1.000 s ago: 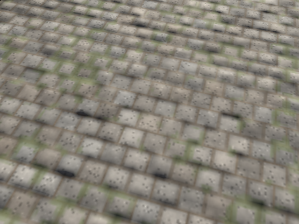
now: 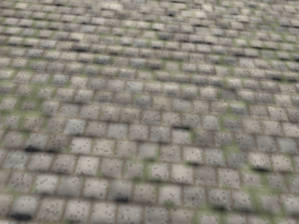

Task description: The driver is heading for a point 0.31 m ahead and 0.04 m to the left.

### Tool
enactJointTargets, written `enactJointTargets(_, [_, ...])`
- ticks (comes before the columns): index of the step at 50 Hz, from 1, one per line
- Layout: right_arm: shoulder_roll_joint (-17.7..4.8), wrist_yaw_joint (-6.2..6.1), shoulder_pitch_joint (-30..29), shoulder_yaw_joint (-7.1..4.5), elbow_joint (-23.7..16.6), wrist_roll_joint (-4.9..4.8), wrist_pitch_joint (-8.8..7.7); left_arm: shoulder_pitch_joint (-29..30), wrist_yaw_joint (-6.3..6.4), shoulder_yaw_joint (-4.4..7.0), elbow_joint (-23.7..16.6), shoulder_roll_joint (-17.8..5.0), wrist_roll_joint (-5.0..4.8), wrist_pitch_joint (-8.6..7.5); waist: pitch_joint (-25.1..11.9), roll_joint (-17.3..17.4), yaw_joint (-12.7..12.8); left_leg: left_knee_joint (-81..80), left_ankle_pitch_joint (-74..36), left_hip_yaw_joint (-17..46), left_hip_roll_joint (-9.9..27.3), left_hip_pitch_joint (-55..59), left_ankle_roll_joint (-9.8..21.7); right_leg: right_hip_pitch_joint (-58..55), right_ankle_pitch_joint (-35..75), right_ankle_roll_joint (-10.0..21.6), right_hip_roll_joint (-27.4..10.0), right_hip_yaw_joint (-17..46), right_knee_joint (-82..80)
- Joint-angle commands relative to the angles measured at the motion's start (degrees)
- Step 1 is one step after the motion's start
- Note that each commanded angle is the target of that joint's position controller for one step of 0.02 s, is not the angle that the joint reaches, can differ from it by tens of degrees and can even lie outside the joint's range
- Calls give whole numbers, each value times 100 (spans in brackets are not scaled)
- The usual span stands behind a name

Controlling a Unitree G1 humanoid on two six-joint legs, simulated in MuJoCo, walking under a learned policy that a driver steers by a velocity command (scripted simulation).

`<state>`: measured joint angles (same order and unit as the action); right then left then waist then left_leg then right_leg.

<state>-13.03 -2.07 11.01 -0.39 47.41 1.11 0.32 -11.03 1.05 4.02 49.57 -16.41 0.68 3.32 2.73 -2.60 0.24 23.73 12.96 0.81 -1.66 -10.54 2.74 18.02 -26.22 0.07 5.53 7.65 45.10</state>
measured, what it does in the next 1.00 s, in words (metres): steps on the spot: right foot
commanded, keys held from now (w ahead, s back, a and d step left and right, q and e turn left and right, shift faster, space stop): no key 1.00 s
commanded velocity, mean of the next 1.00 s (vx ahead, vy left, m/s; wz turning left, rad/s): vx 0.00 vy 0.00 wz -0.03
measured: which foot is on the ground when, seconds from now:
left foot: down 0.00-1.00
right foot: up 0.00-0.14, down 0.16-1.00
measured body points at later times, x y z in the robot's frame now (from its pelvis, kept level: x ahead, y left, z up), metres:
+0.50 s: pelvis -0.02 -0.02 +0.00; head -0.01 -0.02 +0.45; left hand +0.02 +0.23 -0.15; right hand +0.02 -0.27 -0.15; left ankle +0.00 +0.09 -0.74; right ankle -0.04 -0.13 -0.74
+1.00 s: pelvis -0.01 -0.03 +0.00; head -0.01 -0.03 +0.45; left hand -0.02 +0.21 -0.16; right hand -0.02 -0.26 -0.16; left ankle +0.00 +0.09 -0.74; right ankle -0.04 -0.13 -0.74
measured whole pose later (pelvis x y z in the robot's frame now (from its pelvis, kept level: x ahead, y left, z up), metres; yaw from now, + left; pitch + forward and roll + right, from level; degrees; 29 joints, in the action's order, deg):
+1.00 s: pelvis -0.01 -0.03 +0.00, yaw +0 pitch -1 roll +0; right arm -10.0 -2.2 15.4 0.5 65.9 0.6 0.4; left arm -15.4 2.3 -0.9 65.9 -9.9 0.5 -0.2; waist 1.7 0.3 -0.4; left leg 22.2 11.0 1.8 -0.8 -9.8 0.2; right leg 6.3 -13.8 1.9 2.8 2.8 21.6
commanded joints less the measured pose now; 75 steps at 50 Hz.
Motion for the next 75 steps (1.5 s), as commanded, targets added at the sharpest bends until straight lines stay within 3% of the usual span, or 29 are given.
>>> enactJointTargets(1, [-783,-25,-210,-133,-209,-8,-106,-372,-22,53,24,-388,21,-18,-246,1143,128,-654,-2583,961,1204,269,739,-104,23,-157,-183,-207,-22])
enactJointTargets(5, [-857,1,92,-144,68,3,-60,-125,52,-57,175,-259,-73,-22,-344,1221,-74,-432,-2488,1071,1185,578,742,-545,351,-141,-300,-554,-1486])
enactJointTargets(7, [-899,10,47,-166,172,-27,-28,-312,93,-98,359,-232,-55,-66,-313,1064,85,-315,-2260,1046,1086,345,486,-1200,1655,-45,-389,-575,-2806])
enactJointTargets(9, [-779,51,181,-147,185,-55,-82,-286,127,-68,407,-605,85,-173,-501,558,-59,-227,-1420,946,871,-213,122,-1957,2686,104,-1100,236,-2770])
enactJointTargets(10, [-608,67,302,-124,275,-109,-68,-17,85,-73,521,-642,3,-192,-248,-110,-291,-605,-730,614,509,-3,68,-1330,2787,270,-1154,223,-2508])
enactJointTargets(11, [-672,39,189,-125,405,-69,-46,75,34,-137,523,-368,-12,-232,-183,-23,-134,-588,-592,559,470,311,18,-1056,2356,281,-1119,231,-2597])
enactJointTargets(12, [-751,25,111,-158,470,-60,-24,0,21,-164,593,-305,-1,-263,-60,70,-53,-495,-623,569,499,355,34,-895,2099,242,-1044,183,-2714])
enactJointTargets(15, [-675,55,173,-152,643,-41,-9,-143,87,-200,849,-329,-7,-298,-23,-75,-87,-477,-830,592,580,420,52,-885,2049,216,-987,153,-2824])
enactJointTargets(32, [-427,19,506,-27,1498,-50,-8,-389,115,-360,1388,-105,-17,-348,89,243,-72,-544,-605,568,576,245,-76,-763,1685,310,-956,120,-2903])
enactJointTargets(58, [-94,-43,844,23,1867,-55,-20,-906,160,-425,1598,235,-16,-385,132,266,-60,-395,-795,541,591,164,-77,-744,1998,321,-917,19,-2731])
enactJointTargets(59, [-39,-35,900,37,1887,-52,-13,-935,166,-423,1601,237,-2,-385,21,250,-61,-418,-405,555,529,143,-61,-831,1503,326,-878,-34,-2800])
enactJointTargets(61, [-106,-8,796,-6,1787,-39,24,-997,178,-313,1561,2,23,-351,162,65,8,-43,881,438,209,-258,63,-760,-124,458,-811,-5,-2861])
enactJointTargets(63, [-86,64,426,-37,1489,31,44,-1225,192,-184,1480,-232,35,-302,554,-362,222,833,1880,257,-139,-1390,191,-834,-1833,805,-1241,650,-3245])
enactJointTargets(64, [48,113,210,-22,1287,91,15,-1400,215,-106,1488,-373,49,-300,696,-684,317,1576,1675,-52,-202,-1834,189,-956,-2331,1095,-1802,1243,-3594])
enactJointTargets(65, [23,158,-28,-36,1084,145,-37,-1459,233,-52,1476,-397,75,-331,875,-730,374,2353,1466,-99,82,-2278,195,-932,-2291,1380,-2339,1675,-3870])
enactJointTargets(66, [-70,194,-133,-86,957,145,-89,-1463,233,-30,1437,-356,117,-392,923,-464,332,2865,1460,2,290,-2672,202,-1043,-1978,1520,-2552,1778,-3987])
enactJointTargets(67, [-90,233,-60,-120,897,136,-140,-1373,232,1,1381,-378,130,-466,891,-281,213,3049,1379,94,453,-2904,199,-1232,-1613,1531,-2595,1620,-3947])
enactJointTargets(69, [-118,320,-3,-171,803,78,-238,-1124,224,10,1262,-301,96,-625,759,-185,54,2612,1095,74,600,-2665,179,-1326,-631,1254,-2367,847,-3797])
enactJointTargets(72, [-90,402,107,-233,664,-6,-250,-881,173,45,1133,-385,86,-752,472,-380,-105,1661,863,-399,374,-1302,240,-777,173,975,-2031,-180,-3487])
enactJointTargets(74, [-76,394,845,-311,846,-23,-246,-711,113,73,1044,-470,71,-766,289,-136,-474,1047,443,-860,-54,97,315,-72,502,868,-1833,-700,-2659])
enactJointTargets(75, [-225,354,1492,-415,1061,11,-278,-788,70,39,1012,-390,127,-780,11,295,-699,831,652,-815,-283,899,406,224,1123,773,-1602,-1059,-1537])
